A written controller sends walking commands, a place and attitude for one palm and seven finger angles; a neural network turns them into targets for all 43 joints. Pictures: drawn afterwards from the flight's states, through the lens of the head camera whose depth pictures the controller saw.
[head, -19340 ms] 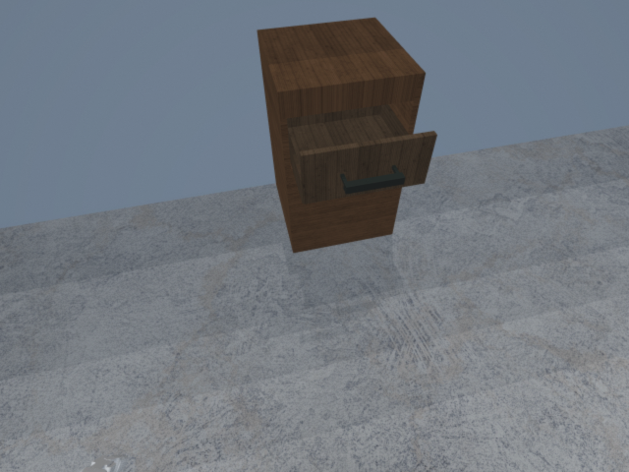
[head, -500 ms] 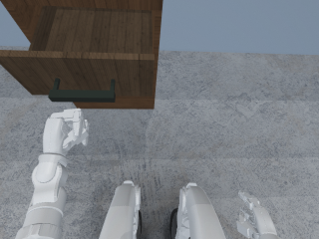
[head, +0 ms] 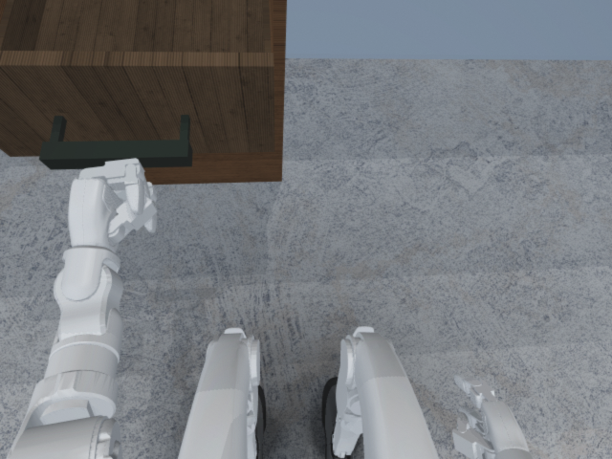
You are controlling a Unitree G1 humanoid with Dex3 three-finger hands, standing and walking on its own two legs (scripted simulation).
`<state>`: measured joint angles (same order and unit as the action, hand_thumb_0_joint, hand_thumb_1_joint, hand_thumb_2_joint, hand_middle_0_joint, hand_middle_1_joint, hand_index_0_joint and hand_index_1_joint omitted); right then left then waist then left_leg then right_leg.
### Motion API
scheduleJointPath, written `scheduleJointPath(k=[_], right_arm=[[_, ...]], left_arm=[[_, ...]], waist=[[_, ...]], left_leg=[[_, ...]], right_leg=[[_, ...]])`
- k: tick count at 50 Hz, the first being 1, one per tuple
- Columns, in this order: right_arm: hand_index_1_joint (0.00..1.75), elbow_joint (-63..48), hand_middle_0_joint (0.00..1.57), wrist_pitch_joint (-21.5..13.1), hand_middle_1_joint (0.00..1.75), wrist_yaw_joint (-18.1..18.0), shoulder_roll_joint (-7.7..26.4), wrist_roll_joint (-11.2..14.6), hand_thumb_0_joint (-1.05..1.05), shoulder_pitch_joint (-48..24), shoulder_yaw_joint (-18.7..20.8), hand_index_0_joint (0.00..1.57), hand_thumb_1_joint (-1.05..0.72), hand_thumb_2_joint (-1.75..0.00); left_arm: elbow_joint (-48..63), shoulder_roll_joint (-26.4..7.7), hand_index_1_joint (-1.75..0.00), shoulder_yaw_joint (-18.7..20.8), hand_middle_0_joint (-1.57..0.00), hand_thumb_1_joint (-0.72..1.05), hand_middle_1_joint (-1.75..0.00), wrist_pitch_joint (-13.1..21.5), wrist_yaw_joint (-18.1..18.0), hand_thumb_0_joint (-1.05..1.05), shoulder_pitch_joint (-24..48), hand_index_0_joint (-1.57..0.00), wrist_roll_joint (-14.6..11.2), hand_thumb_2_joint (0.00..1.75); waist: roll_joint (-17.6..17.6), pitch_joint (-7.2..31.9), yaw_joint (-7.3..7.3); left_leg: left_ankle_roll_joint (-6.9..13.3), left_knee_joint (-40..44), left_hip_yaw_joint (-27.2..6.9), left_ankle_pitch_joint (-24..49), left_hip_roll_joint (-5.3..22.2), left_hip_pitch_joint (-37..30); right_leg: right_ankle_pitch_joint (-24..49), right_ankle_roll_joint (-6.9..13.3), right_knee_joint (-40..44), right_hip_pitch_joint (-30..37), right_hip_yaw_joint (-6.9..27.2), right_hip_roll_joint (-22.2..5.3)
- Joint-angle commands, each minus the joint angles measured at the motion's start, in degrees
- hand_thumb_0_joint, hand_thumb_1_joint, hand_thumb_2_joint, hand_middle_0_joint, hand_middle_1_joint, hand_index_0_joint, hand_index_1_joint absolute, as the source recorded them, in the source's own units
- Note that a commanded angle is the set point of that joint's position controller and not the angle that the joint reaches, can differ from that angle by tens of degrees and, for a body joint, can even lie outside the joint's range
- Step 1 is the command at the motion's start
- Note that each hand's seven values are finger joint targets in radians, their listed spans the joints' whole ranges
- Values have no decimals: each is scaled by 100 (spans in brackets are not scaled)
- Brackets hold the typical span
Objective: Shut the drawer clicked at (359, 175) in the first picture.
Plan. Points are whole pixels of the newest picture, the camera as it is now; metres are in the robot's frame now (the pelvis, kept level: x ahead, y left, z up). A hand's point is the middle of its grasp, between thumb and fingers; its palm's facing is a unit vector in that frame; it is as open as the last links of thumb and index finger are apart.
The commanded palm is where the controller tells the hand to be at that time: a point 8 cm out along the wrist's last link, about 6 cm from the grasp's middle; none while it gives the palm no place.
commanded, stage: bring the fist close to the handle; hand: left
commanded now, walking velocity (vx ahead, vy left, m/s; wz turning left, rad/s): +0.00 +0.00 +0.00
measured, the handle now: (121, 139) +0.50 +0.25 +0.00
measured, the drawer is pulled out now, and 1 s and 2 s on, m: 0.18 0.16 0.03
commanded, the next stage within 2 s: push the drawer shut in 0.30 s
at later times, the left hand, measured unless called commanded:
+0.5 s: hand (145, 207) +0.41 +0.21 +0.00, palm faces +0.06 -1.00 -0.04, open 3.2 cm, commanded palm +0.40 +0.25 +0.00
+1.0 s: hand (139, 183) +0.44 +0.22 -0.01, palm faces +0.07 -1.00 -0.05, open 2.8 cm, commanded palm +0.46 +0.24 +0.00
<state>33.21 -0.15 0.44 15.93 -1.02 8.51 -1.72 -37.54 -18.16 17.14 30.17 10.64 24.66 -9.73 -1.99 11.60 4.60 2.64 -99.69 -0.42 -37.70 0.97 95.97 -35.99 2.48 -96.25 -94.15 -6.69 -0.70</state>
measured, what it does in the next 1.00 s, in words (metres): stands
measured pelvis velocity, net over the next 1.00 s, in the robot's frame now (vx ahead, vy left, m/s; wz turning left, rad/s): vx -0.02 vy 0.00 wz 0.00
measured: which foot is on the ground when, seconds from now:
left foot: down 0.00-1.00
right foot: down 0.00-1.00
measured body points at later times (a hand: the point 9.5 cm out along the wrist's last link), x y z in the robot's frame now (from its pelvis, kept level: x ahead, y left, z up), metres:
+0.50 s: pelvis +0.00 +0.00 +0.01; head +0.18 +0.02 +0.42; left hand +0.40 +0.26 +0.00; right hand +0.16 -0.26 -0.11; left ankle +0.05 +0.10 -0.50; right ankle +0.06 -0.11 -0.50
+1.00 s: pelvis -0.02 +0.00 -0.01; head +0.17 +0.05 +0.40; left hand +0.44 +0.27 +0.00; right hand +0.10 -0.26 -0.12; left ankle +0.05 +0.10 -0.50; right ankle +0.06 -0.11 -0.50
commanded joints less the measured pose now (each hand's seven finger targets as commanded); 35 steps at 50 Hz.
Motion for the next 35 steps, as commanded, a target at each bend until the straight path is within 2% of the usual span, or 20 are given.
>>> scheduleJointPath(k=[1,2,5,6,7,9,11,15,17,19,20,22,24,25,27,28,29,32,34,35], right_arm=[[30,-586,20,-54,30,-22,970,41,0,517,424,20,-90,-90],[30,-576,20,-33,30,-32,977,54,0,514,425,20,-90,-90],[30,-550,20,-25,30,-54,945,67,0,498,402,20,-90,-90],[30,-513,20,-40,30,-67,949,61,0,500,405,20,-90,-90],[30,-499,20,-53,30,-77,946,55,0,521,412,20,-90,-90],[30,-479,20,-89,30,-73,932,45,0,531,411,20,-90,-90],[30,-435,20,-93,30,-80,914,44,0,517,404,20,-90,-90],[30,-431,20,-108,30,-73,938,41,0,533,410,20,-90,-90],[30,-433,20,-102,30,-75,934,53,0,501,402,20,-90,-90],[30,-479,20,-109,30,-65,943,55,0,510,407,20,-90,-90],[30,-471,20,-104,30,-67,951,59,0,499,413,20,-90,-90],[30,-427,20,-108,30,-76,954,53,0,504,414,20,-90,-90],[30,-380,20,-126,30,-103,961,31,0,534,397,20,-90,-90],[30,-371,20,-134,30,-105,957,22,0,545,401,20,-90,-90],[30,-351,20,-129,30,-115,965,10,0,554,383,20,-90,-90],[30,-336,20,-145,30,-124,975,-3,0,583,378,20,-90,-90],[30,-325,20,-140,30,-114,990,-8,0,611,386,20,-90,-90],[30,-294,20,-116,30,-115,1019,-11,0,657,375,20,-90,-90],[30,-264,20,-110,30,-128,1065,-18,0,707,381,20,-90,-90],[30,-245,20,-108,30,-130,1070,-23,0,726,388,20,-90,-90]], left_arm=[[1467,-1009,-160,249,-140,90,-160,307,35,0,927,-140,-134,90],[1441,-1054,-160,302,-140,90,-160,265,18,0,904,-140,-143,90],[1377,-997,-160,240,-140,90,-160,222,-35,0,1051,-140,-133,90],[1456,-1050,-160,275,-140,90,-160,241,-54,0,1177,-140,-141,90],[1501,-1135,-160,367,-140,90,-160,278,-74,0,1157,-140,-143,90],[1540,-1100,-160,328,-140,90,-160,338,-49,0,1087,-140,-147,90],[1328,-1066,-160,308,-140,90,-160,358,-12,0,1088,-140,-155,90],[1227,-1110,-160,342,-140,90,-160,386,102,0,995,-140,-147,90],[1115,-1052,-160,281,-140,90,-160,350,143,0,1056,-140,-177,90],[1247,-1064,-160,293,-140,90,-160,364,176,0,1021,-140,-198,90],[1311,-1056,-160,260,-140,90,-160,370,172,0,1024,-140,-186,90],[1238,-1085,-160,270,-140,90,-160,364,141,0,1309,-140,-188,90],[1185,-1202,-160,343,-140,90,-160,405,95,0,1641,-140,-153,90],[1103,-1241,-160,390,-140,90,-160,415,94,0,1656,-140,-132,90],[864,-1305,-160,425,-140,90,-160,413,74,0,1808,-140,-87,90],[939,-1296,-160,354,-140,90,-160,442,85,0,2048,-140,-66,90],[843,-1330,-160,396,-140,90,-160,431,94,0,2025,-140,-55,90],[728,-1292,-160,294,-140,90,-160,392,139,0,2378,-140,-46,90],[745,-1398,-160,344,-140,90,-160,394,131,0,2623,-140,-28,90],[773,-1343,-160,277,-140,90,-160,395,130,0,2772,-140,-12,90]], waist=[[-449,3506,-81],[-261,3407,-54],[-208,3163,-1],[-251,3178,23],[-207,3264,-18],[-327,3362,-35],[-135,3114,33],[-413,3169,-44],[-203,2998,20],[-453,3147,-61],[-480,3155,-51],[-334,3081,64],[-374,3074,112],[-453,3095,71],[-408,3009,112],[-490,3095,165],[-596,3186,115],[-589,3198,226],[-687,3297,255],[-776,3364,286]], left_leg=[[-158,1385,-449,1954,-61,-2626],[-137,1368,-443,1874,-55,-2485],[-103,1361,-408,1538,-71,-2196],[-95,1332,-400,1534,-66,-2201],[-99,1328,-396,1555,-69,-2212],[-107,1313,-388,1689,-75,-2301],[-87,1276,-361,1568,-80,-2089],[-115,1288,-357,1655,-76,-2234],[-94,1279,-358,1539,-75,-2107],[-118,1322,-364,1614,-81,-2273],[-131,1346,-395,1707,-69,-2419],[-104,1281,-380,1602,-75,-2259],[-97,1235,-407,1631,-72,-2266],[-113,1229,-402,1616,-81,-2254],[-111,1230,-408,1525,-84,-2195],[-107,1212,-438,1593,-82,-2287],[-124,1226,-432,1577,-82,-2352],[-133,1252,-497,1611,-65,-2494],[-153,1275,-560,1645,-57,-2657],[-163,1276,-595,1635,-55,-2753]], right_leg=[[1436,-30,1229,2098,489,193],[1413,-47,1246,2133,498,203],[1165,-64,1320,2141,526,207],[1171,-68,1332,2121,546,208],[1179,-68,1325,2190,550,210],[1294,-52,1303,2203,551,214],[1240,-74,1363,2242,587,222],[1288,-41,1301,2126,550,217],[1208,-59,1364,2148,572,231],[1240,-36,1320,2108,536,222],[1297,-28,1308,2031,511,227],[1243,-56,1346,2051,543,221],[1253,-58,1294,1940,515,232],[1219,-47,1276,1940,514,229],[1121,-46,1292,1883,515,230],[1162,-42,1237,1806,479,236],[1130,-37,1254,1788,488,233],[1129,-43,1249,1653,442,230],[1122,-42,1204,1485,395,221],[1099,-39,1179,1395,374,216]])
